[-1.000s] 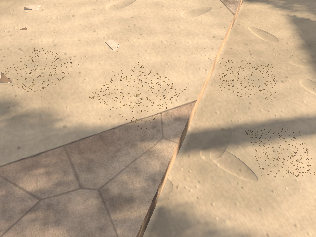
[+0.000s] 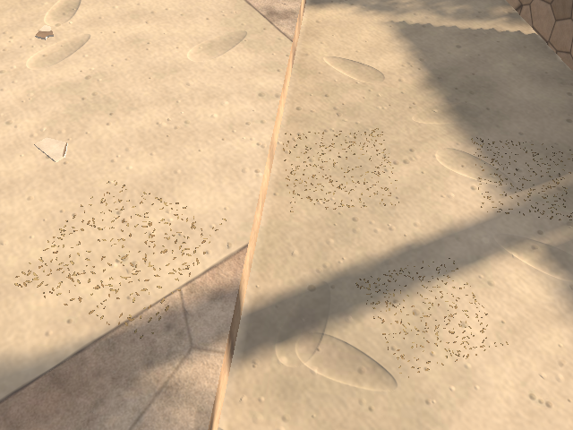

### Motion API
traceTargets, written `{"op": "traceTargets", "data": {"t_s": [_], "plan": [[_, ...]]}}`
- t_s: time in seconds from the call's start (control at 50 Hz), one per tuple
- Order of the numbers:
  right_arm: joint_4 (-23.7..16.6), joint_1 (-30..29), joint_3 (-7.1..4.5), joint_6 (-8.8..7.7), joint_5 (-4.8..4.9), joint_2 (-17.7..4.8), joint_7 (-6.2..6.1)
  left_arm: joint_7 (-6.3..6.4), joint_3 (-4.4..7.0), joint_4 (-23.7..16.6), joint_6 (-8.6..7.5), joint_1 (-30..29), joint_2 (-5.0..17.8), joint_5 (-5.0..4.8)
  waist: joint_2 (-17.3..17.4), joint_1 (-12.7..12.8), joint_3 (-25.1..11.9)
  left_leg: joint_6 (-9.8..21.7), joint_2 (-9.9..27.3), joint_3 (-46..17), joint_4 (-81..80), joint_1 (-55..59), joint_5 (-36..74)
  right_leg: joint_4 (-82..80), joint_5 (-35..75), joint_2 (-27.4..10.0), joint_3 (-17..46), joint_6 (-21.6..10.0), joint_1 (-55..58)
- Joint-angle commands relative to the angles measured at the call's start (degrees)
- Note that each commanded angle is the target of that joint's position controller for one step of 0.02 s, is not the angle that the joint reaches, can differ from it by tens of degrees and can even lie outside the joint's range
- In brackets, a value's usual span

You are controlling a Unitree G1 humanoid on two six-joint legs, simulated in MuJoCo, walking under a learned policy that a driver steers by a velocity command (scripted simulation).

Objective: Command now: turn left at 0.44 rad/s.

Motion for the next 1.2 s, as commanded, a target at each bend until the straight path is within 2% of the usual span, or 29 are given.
{"op": "traceTargets", "data": {"t_s": [0.02, 0.06, 0.08, 0.12, 0.18, 0.26, 0.3, 0.32, 0.34, 0.36, 0.38, 0.44, 0.6, 0.74, 0.78, 0.8, 0.82, 0.84, 0.86, 0.88, 0.9, 0.94, 0.98, 1.04, 1.08, 1.12, 1.14, 1.16, 1.2], "plan": [[-5.93, -2.47, -2.07, -0.29, 0.69, -6.98, -0.41, -0.25, 2.57, -4.19, -0.61, 1.52, 6.02, -0.03, -2.19, 1.27, -6.26, 3.69, 2.35, -5.31, -0.94, -7.55, 3.68, -7.08, 6.9, -8.25, 8.61, -3.57, 10.71], [-6.56, -1.48, -2.25, 0.35, 0.54, -6.47, -0.44, -0.02, 2.86, -4.46, -1.03, 1.89, 7.66, 0.13, -12.47, 1.28, -7.07, -0.15, -1.12, 3.96, 17.56, -13.09, -15.03, -14.13, 18.17, -23.2, 22.01, -12.75, 12.84], [-6.56, -1.72, -3.36, 0.9, 0.48, -8.72, -0.42, 0.21, 2.39, -4.98, -1.75, 2.57, 7.09, 0.36, -9.13, 1.89, -7.33, -1.43, 0.47, 3.16, 29.9, -15.44, -20.63, -14.42, 25.22, -26.68, 23.92, -16.2, 12.88], [-6.11, -0.95, -3.61, 2.13, 1.21, -7.6, -0.35, 0.52, 2.08, -6.04, -2.56, -2.52, 7.26, 0.13, -4.53, -0.42, -6.05, -2.94, 2.69, 1.96, 36.6, -16.35, -16.79, -13.84, 25.97, -23.43, 16.06, -14.3, 11.08], [-7.03, -3.25, -2.18, 2.58, 1.09, -4.1, 0.37, 1.08, 2.39, -5.15, -1.86, -4.01, 8.38, 0.06, -5.94, 0.44, -5.18, -3.53, 3.31, 6.4, 23.93, -10.85, -10.45, -12.79, 25.65, -17.05, 4.6, -10.4, 9.57], [-8.63, -2.85, -1.78, 2.33, 1.09, -4.5, 2.38, 0.92, 3.05, -3.97, -0.51, -1.71, 10.51, -1.09, -9.03, 1.15, -9.51, -1.94, 1.8, 9.94, 7.58, -1.13, -7.93, -9.06, 32.36, -19.59, 1.97, -10.45, 13.15], [-6.91, 1.96, -2.42, 2.74, 0.64, -5.11, 2.6, 0.35, 2.76, -3.82, -0.11, -2.26, 9.36, -2.65, -7.39, -1.3, -10.3, 0.94, -0.87, 12.16, -5.03, 6.59, 3.32, -3.53, 28.13, -18.48, -0.99, -6.99, 10.63], [-7.32, 1.92, -3.2, 2.72, 0.11, -7.42, 1.97, -0.16, 2.5, -2.59, -0.39, 0.27, 7.8, -2.9, -2.42, -0.83, -7.87, 3.15, -0.28, 7.85, -11.1, 10.4, 12.13, 2.17, 18.14, -15.91, -4.2, -2.17, 4.91], [-9.07, 2.7, -5.03, 2.37, -0.62, -15.33, 0.82, -0.57, 1.64, -4.13, -0.6, 0.71, 4.92, -0.38, 14.56, 1.04, -7.27, 9.3, 14.28, -13.38, -12.7, 19.3, 37.98, 18.43, -10.62, -9.71, -7.73, 4.51, -11.58], [-10.52, 1.97, -4.99, 1.03, -3.04, -16.7, 1.24, -0.01, 1.63, -6.19, -0.64, -4.4, 6.04, 0.26, 15.14, -2.03, -8.81, 21.52, 23.82, -23.66, -12.39, 15.73, 48.29, 33.19, -24.85, -3.75, 1.0, 7.77, -19.07], [-10.52, 1.07, -4.48, -0.16, -3.45, -14.62, 1.85, 0.16, 2.11, -5.92, -0.33, -6.63, 7.7, -0.76, 8.8, -3.21, -10.11, 23.13, 21.77, -20.97, -13.22, 14.41, 43.52, 39.76, -23.65, -3.82, 5.95, 8.07, -20.18], [-10.06, -4.39, -2.99, -0.26, -0.32, -9.6, 1.12, 1.16, 2.78, -4.11, 0.26, -4.63, 8.19, -0.35, 5.65, 0.59, -6.71, 15.6, 14.0, -13.41, -11.87, 12.65, 33.93, 40.13, -12.95, -4.41, 7.65, 8.47, -21.31], [-10.26, -1.89, -3.26, 1.27, -0.7, -10.4, -0.77, 0.87, 1.45, -3.94, -0.4, -6.33, 4.8, -1.17, 8.01, -0.59, -9.1, 14.38, 10.87, -15.85, -11.61, 14.72, 28.01, 23.72, -8.11, -1.57, 7.68, 9.52, -14.96], [-11.21, -4.66, -3.01, 2.03, -0.62, -10.07, -0.07, -0.73, 1.5, -2.64, -1.6, -3.25, 5.66, -1.88, 11.54, -0.79, -8.3, 13.27, 9.14, -21.63, -11.77, 8.95, 18.66, 9.5, -8.43, -0.13, 6.82, 7.38, -4.07], [-10.94, -5.7, -2.55, 2.02, 0.4, -9.02, -0.09, -1.31, 1.33, -2.0, -2.3, -1.5, 4.82, -2.07, 11.27, 0.7, -8.02, 11.74, 7.58, -21.44, -10.23, 7.55, 17.52, -1.14, -2.61, -0.46, 5.63, 6.14, 1.52], [-10.58, -5.18, -2.15, 1.84, 0.84, -7.89, -0.24, -1.32, 1.39, -1.38, -2.58, -0.22, 4.66, -1.6, 9.89, 1.63, -7.62, 9.82, 6.03, -20.31, -9.46, 5.46, 13.09, -9.38, 4.34, -0.83, 5.08, 5.08, 6.45], [-9.79, -1.97, -1.68, 1.43, 0.03, -5.8, -0.29, -1.12, 1.66, -1.46, -2.71, 0.53, 6.5, -0.45, 4.3, 0.66, -7.62, 6.45, 2.74, -16.6, -4.63, 1.0, 2.84, -12.61, 9.49, -6.53, 10.6, 3.13, 11.93], [-9.26, 2.78, -1.11, 1.0, -1.69, -3.57, -0.25, -0.81, 1.92, -2.8, -2.54, 0.56, 10.33, 0.94, -10.06, -2.15, -8.23, 1.68, -5.47, -7.07, 8.99, -7.39, -16.23, -12.92, 25.4, -18.74, 23.41, -2.72, 16.66], [-10.41, 0.24, -3.11, 0.5, -0.47, -8.54, -1.12, -1.5, 1.8, -2.69, -2.89, -0.83, 10.16, 1.98, -15.14, -0.93, -5.9, -2.01, -6.31, -3.57, 20.02, -8.74, -23.72, -15.6, 23.34, -25.22, 31.38, -12.39, 6.3], [-9.49, -0.78, -4.18, 0.6, 0.1, -11.64, -1.53, -1.56, 1.35, -3.9, -3.19, -4.07, 8.59, 1.56, -10.51, -0.75, -3.24, -3.34, -4.43, -4.34, 29.25, -8.26, -20.7, -16.55, 16.58, -22.6, 28.9, -13.24, 3.13], [-8.47, -0.67, -4.51, 1.07, 0.38, -11.28, -1.55, -1.28, 1.03, -3.75, -3.13, -6.44, 7.43, 0.59, -8.65, -1.49, -2.06, -3.96, -4.54, -4.18, 33.17, -9.16, -16.74, -16.06, 11.73, -18.86, 24.23, -10.77, 2.4], [-6.7, 1.25, -3.78, 2.14, 0.13, -7.61, -1.47, -0.75, -0.46, -3.73, -3.09, -8.39, 4.25, -0.76, -7.76, -1.89, -1.41, -5.35, -4.44, -4.27, 35.79, -8.21, -11.14, -14.79, 12.08, -14.45, 17.87, -8.77, 2.44], [-7.17, -1.42, -2.55, 1.67, 0.45, -4.5, -1.19, -0.28, -1.08, -2.53, -3.03, -5.86, 2.99, -0.52, -8.44, -0.63, -1.52, -5.5, -2.77, -1.85, 24.86, -7.63, -7.93, -14.84, 10.62, -11.83, 14.25, -8.3, 6.05], [-7.57, -4.54, -0.67, 1.09, -0.17, -0.89, -0.76, -0.03, -0.81, -0.98, -2.37, -1.75, 4.38, -0.39, -10.96, 2.1, -4.45, -5.53, 0.23, 3.52, 5.3, 0.11, -12.07, -13.1, 14.64, -11.54, 13.62, -8.68, 10.47], [-5.74, -1.38, -1.14, 1.08, 0.2, -2.6, -0.54, -0.14, -0.53, -0.43, -1.72, 0.09, 5.73, -0.95, -10.55, 2.08, -4.96, -4.68, -0.32, 4.99, -5.02, 5.07, -7.73, -11.31, 17.98, -12.87, 15.52, -9.29, 11.24], [-4.2, 0.86, -1.17, 0.84, -0.67, -3.87, -0.48, -0.58, -0.86, 0.78, -2.27, 2.31, 5.18, -1.84, -6.91, 0.96, -3.95, -2.07, 0.72, 2.75, -17.83, 12.63, 8.18, -11.24, 19.61, -12.24, 15.69, -6.11, 8.18], [-4.6, 1.59, -1.53, 0.8, -1.34, -6.68, -0.78, -1.12, -1.07, 0.95, -3.25, 2.95, 4.86, -1.16, -2.58, 1.62, -5.19, -0.45, 4.43, -1.46, -15.93, 17.4, 19.0, -9.94, 17.89, -11.0, 13.9, -3.2, 5.23], [-2.73, 1.85, -2.33, 0.7, -1.42, -9.13, -0.45, -1.52, -0.85, 0.89, -3.86, 4.48, 4.79, -0.62, 5.31, 4.23, -5.41, 1.82, 4.05, -0.92, -10.22, 13.71, 16.1, -10.72, 10.16, -6.76, 8.52, -0.61, 6.22], [-3.15, 0.74, -1.06, -0.04, -1.85, -3.24, 0.29, -1.81, -1.19, 1.0, -3.93, -0.23, 4.19, -0.21, 3.18, 1.49, -5.17, 2.84, 3.39, -0.86, -11.45, 11.05, 9.54, -8.32, 6.01, -5.04, 6.48, 1.77, 8.02]]}}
